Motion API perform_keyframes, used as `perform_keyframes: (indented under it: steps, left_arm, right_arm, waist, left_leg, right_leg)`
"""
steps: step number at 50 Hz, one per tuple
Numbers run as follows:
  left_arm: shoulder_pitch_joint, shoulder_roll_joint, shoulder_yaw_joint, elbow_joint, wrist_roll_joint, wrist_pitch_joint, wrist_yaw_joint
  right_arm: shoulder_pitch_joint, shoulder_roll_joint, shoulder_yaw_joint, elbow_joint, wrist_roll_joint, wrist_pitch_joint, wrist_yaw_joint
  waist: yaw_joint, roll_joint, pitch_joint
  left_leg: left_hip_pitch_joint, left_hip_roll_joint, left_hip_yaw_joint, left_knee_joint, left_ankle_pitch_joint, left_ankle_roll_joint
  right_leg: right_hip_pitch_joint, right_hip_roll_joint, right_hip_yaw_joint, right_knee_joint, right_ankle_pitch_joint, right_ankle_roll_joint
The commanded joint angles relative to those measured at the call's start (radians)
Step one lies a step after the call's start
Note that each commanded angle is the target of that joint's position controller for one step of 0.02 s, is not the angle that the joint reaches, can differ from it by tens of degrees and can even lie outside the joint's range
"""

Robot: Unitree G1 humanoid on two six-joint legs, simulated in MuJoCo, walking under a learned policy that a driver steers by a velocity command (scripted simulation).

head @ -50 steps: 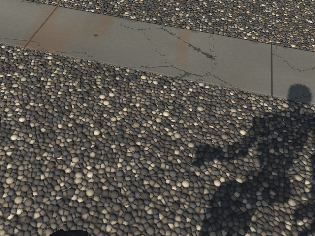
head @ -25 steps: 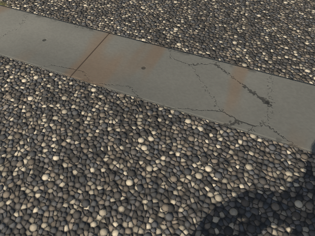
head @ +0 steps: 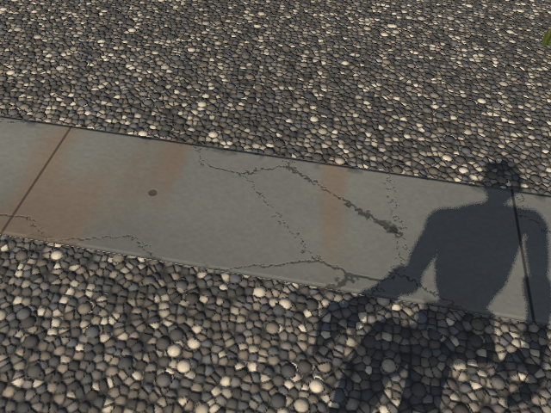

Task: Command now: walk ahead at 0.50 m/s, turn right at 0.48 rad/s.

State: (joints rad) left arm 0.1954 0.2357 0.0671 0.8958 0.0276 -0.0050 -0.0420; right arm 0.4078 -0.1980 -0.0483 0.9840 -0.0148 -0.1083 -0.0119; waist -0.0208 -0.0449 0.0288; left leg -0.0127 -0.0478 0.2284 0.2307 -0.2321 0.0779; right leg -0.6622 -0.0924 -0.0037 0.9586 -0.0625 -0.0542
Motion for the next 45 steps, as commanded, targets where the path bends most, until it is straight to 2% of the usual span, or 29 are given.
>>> perform_keyframes:
  steps: [1, 5, 7, 9, 10, 11, 12, 13, 14, 15, 16, 17, 18, 19, 22, 25, 28, 30, 33, 35, 36, 37, 38, 39, 40, 41, 42, 43, 45]
  left_arm:
    - [-0.092, -0.003, -0.013, -0.08, 0.001, -0.009, -0.01]
    - [-0.192, -0.002, -0.022, -0.128, 0.007, -0.012, -0.016]
    - [-0.172, 0.011, -0.016, -0.13, 0.008, -0.012, -0.014]
    - [-0.08, 0.035, -0.003, -0.109, 0.01, -0.012, -0.006]
    - [0.004, 0.056, 0.01, -0.085, 0.01, -0.016, -0.001]
    - [0.133, 0.086, 0.028, -0.045, 0.017, -0.026, 0.007]
    - [0.241, 0.178, 0.059, -0.023, 0.028, -0.03, 0.021]
    - [0.165, 0.274, 0.08, -0.055, 0.013, -0.021, 0.024]
    - [0.179, 0.256, 0.076, -0.055, -0.017, -0.012, 0.028]
    - [0.128, 0.216, 0.064, -0.052, -0.02, -0.016, 0.037]
    - [0.088, 0.165, 0.05, -0.053, -0.022, -0.022, 0.04]
    - [0.051, 0.139, 0.041, -0.061, -0.029, -0.027, 0.044]
    - [0.025, 0.121, 0.033, -0.07, -0.031, -0.032, 0.046]
    - [0.035, 0.122, 0.029, -0.07, -0.032, -0.039, 0.044]
    - [0.083, 0.162, 0.035, -0.063, -0.024, -0.046, 0.043]
    - [0.126, 0.148, 0.025, -0.058, -0.023, -0.038, 0.049]
    - [0.143, 0.119, 0.006, -0.048, -0.016, -0.033, 0.058]
    - [0.149, 0.103, -0.007, -0.035, -0.007, -0.034, 0.064]
    - [0.133, 0.117, -0.012, -0.022, 0.004, -0.034, 0.072]
    - [0.113, 0.149, -0.003, -0.021, -0.003, -0.026, 0.082]
    - [0.099, 0.16, 0.001, -0.022, -0.011, -0.021, 0.088]
    - [0.086, 0.172, 0.006, -0.027, -0.019, -0.018, 0.093]
    - [0.075, 0.174, 0.006, -0.06, -0.019, -0.023, 0.097]
    - [0.13, 0.106, -0.003, -0.082, -0.024, -0.017, 0.088]
    - [0.143, 0.086, -0.013, -0.068, 0.001, 0.004, 0.084]
    - [0.104, 0.099, -0.008, -0.067, 0.005, 0.015, 0.082]
    - [0.064, 0.107, -0.005, -0.073, 0.004, 0.02, 0.079]
    - [0.037, 0.118, -0.001, -0.085, 0.002, 0.026, 0.076]
    - [0.044, 0.105, -0.005, -0.091, 0.003, 0.038, 0.069]
  right_arm:
    - [0.014, -0.103, -0.013, -0.04, 0.0, -0.013, -0.008]
    - [0.082, -0.122, -0.015, -0.009, -0.004, 0.002, -0.021]
    - [0.074, -0.143, -0.019, -0.006, -0.006, 0.012, -0.029]
    - [0.052, -0.176, -0.029, -0.01, -0.01, 0.025, -0.035]
    - [0.042, -0.19, -0.033, -0.017, -0.01, 0.034, -0.032]
    - [0.024, -0.197, -0.036, -0.029, -0.005, 0.041, -0.025]
    - [0.014, -0.164, -0.029, -0.062, -0.002, 0.039, -0.018]
    - [0.008, -0.089, -0.022, -0.146, 0.013, 0.03, -0.001]
    - [-0.1, -0.152, -0.029, -0.169, 0.002, 0.02, 0.001]
    - [-0.124, -0.13, -0.021, -0.184, 0.017, 0.01, 0.001]
    - [-0.094, -0.128, -0.022, -0.166, 0.016, 0.008, -0.006]
    - [-0.089, -0.13, -0.024, -0.163, -0.003, 0.023, -0.009]
    - [-0.064, -0.124, -0.024, -0.159, -0.02, 0.044, -0.007]
    - [-0.062, -0.119, -0.025, -0.165, -0.027, 0.064, -0.005]
    - [-0.076, -0.1, -0.018, -0.181, -0.021, 0.091, 0.0]
    - [-0.156, -0.11, -0.014, -0.209, -0.016, 0.099, 0.003]
    - [-0.205, -0.103, -0.002, -0.215, -0.009, 0.101, 0.006]
    - [-0.226, -0.096, 0.006, -0.209, -0.003, 0.099, 0.007]
    - [-0.22, -0.112, 0.006, -0.195, 0.0, 0.094, 0.002]
    - [-0.185, -0.139, -0.003, -0.19, -0.003, 0.089, -0.001]
    - [-0.142, -0.143, -0.007, -0.177, -0.005, 0.083, -0.002]
    - [-0.084, -0.148, -0.011, -0.163, -0.008, 0.074, -0.003]
    - [-0.013, -0.216, -0.028, -0.157, -0.013, 0.064, -0.008]
    - [-0.026, -0.292, -0.047, -0.17, 0.0, 0.072, -0.004]
    - [-0.015, -0.237, -0.033, -0.16, 0.028, 0.078, 0.007]
    - [-0.059, -0.225, -0.038, -0.17, 0.021, 0.087, 0.01]
    - [-0.119, -0.2, -0.034, -0.184, 0.012, 0.1, 0.007]
    - [-0.153, -0.181, -0.029, -0.195, 0.009, 0.11, 0.003]
    - [-0.163, -0.179, -0.032, -0.203, 0.005, 0.119, 0.001]
  waist:
    - [0.003, 0.108, 0.072]
    - [-0.024, 0.11, 0.085]
    - [0.0, 0.13, 0.059]
    - [0.049, 0.161, -0.003]
    - [0.083, 0.162, -0.054]
    - [0.147, 0.126, -0.121]
    - [0.191, 0.02, -0.203]
    - [0.101, -0.19, -0.232]
    - [0.133, 0.013, -0.191]
    - [0.095, 0.032, -0.098]
    - [0.044, 0.103, -0.029]
    - [0.013, 0.109, -0.014]
    - [-0.011, 0.088, -0.026]
    - [-0.019, 0.076, -0.039]
    - [-0.019, 0.034, -0.078]
    - [0.014, -0.012, -0.086]
    - [0.04, -0.033, -0.081]
    - [0.054, -0.035, -0.071]
    - [0.053, -0.037, -0.047]
    - [0.035, -0.036, -0.032]
    - [0.012, -0.022, -0.036]
    - [-0.027, 0.013, -0.055]
    - [-0.046, 0.103, -0.124]
    - [0.001, 0.282, -0.154]
    - [0.012, 0.212, -0.209]
    - [0.015, 0.139, -0.11]
    - [0.027, 0.091, -0.046]
    - [0.037, 0.092, -0.021]
    - [0.042, 0.133, -0.057]
  left_leg:
    - [-0.035, 0.268, -0.068, -0.089, 0.436, 0.022]
    - [0.085, 0.304, -0.013, -0.033, 0.601, 0.021]
    - [0.127, 0.314, 0.022, 0.056, 0.852, 0.016]
    - [0.152, 0.325, 0.043, 0.227, 1.08, 0.021]
    - [0.136, 0.329, 0.042, 0.374, 1.075, 0.03]
    - [0.046, 0.316, 0.052, 0.591, 0.931, 0.015]
    - [-0.188, 0.271, 0.049, 0.899, 0.502, -0.014]
    - [-0.625, 0.013, -0.05, 1.262, -0.326, -0.079]
    - [-0.706, 0.065, -0.243, 1.266, -0.252, -0.076]
    - [-0.708, 0.104, -0.25, 1.212, -0.171, -0.075]
    - [-0.648, 0.132, -0.248, 1.119, -0.139, -0.081]
    - [-0.596, 0.147, -0.254, 1.047, -0.134, -0.09]
    - [-0.541, 0.147, -0.253, 1.004, -0.129, -0.102]
    - [-0.518, 0.14, -0.248, 0.966, -0.125, -0.112]
    - [-0.527, 0.119, -0.22, 0.871, -0.053, -0.128]
    - [-0.556, 0.116, -0.21, 0.768, 0.035, -0.122]
    - [-0.545, 0.117, -0.203, 0.633, 0.111, -0.099]
    - [-0.5, 0.11, -0.198, 0.543, 0.134, -0.082]
    - [-0.417, 0.075, -0.198, 0.453, 0.064, -0.049]
    - [-0.385, 0.046, -0.192, 0.394, -0.026, -0.017]
    - [-0.343, 0.034, -0.19, 0.323, -0.016, 0.001]
    - [-0.252, 0.046, -0.217, 0.212, 0.144, 0.023]
    - [-0.1, 0.174, -0.396, 0.211, 0.585, 0.081]
    - [0.014, 0.42, -0.69, 0.2, 1.085, 0.279]
    - [-0.033, 0.452, -0.758, 0.148, 0.993, 0.331]
    - [-0.105, 0.394, -0.688, 0.126, 0.799, 0.313]
    - [-0.173, 0.327, -0.623, 0.096, 0.615, 0.268]
    - [-0.209, 0.274, -0.582, 0.071, 0.48, 0.222]
    - [-0.217, 0.202, -0.534, 0.057, 0.369, 0.177]
  right_leg:
    - [-0.014, 0.011, -0.054, -0.138, 0.078, 0.0]
    - [0.011, 0.043, -0.131, -0.276, 0.02, -0.042]
    - [0.086, 0.089, -0.166, -0.308, -0.063, -0.078]
    - [0.205, 0.152, -0.19, -0.318, -0.173, -0.126]
    - [0.303, 0.18, -0.184, -0.351, -0.21, -0.152]
    - [0.488, 0.196, -0.153, -0.451, -0.18, -0.182]
    - [0.719, 0.01, 0.103, -0.503, -0.268, -0.242]
    - [0.934, -0.261, 0.688, -0.622, -0.074, -0.409]
    - [0.88, -0.262, 0.623, -0.654, 0.14, -0.406]
    - [0.778, -0.246, 0.478, -0.642, 0.338, -0.376]
    - [0.656, -0.192, 0.365, -0.644, 0.518, -0.321]
    - [0.588, -0.132, 0.282, -0.647, 0.561, -0.279]
    - [0.538, -0.095, 0.23, -0.653, 0.601, -0.257]
    - [0.52, -0.074, 0.211, -0.647, 0.663, -0.244]
    - [0.528, -0.034, 0.156, -0.626, 0.805, -0.209]
    - [0.563, -0.011, 0.135, -0.617, 0.802, -0.145]
    - [0.618, -0.02, 0.111, -0.631, 0.757, -0.102]
    - [0.638, -0.034, 0.091, -0.639, 0.738, -0.094]
    - [0.651, -0.07, 0.077, -0.606, 0.742, -0.102]
    - [0.676, -0.096, 0.086, -0.523, 0.779, -0.115]
    - [0.683, -0.091, 0.082, -0.452, 0.782, -0.109]
    - [0.656, -0.063, 0.059, -0.345, 0.719, -0.083]
    - [0.542, 0.017, 0.018, -0.149, 0.448, -0.043]
    - [0.293, 0.226, -0.061, 0.132, -0.377, 0.016]
    - [0.277, 0.197, 0.05, 0.219, -0.589, 0.022]
    - [0.229, 0.173, 0.067, 0.28, -0.547, 0.034]
    - [0.196, 0.145, 0.071, 0.258, -0.485, 0.041]
    - [0.186, 0.126, 0.067, 0.209, -0.436, 0.049]
    - [0.215, 0.133, 0.044, 0.145, -0.377, 0.07]
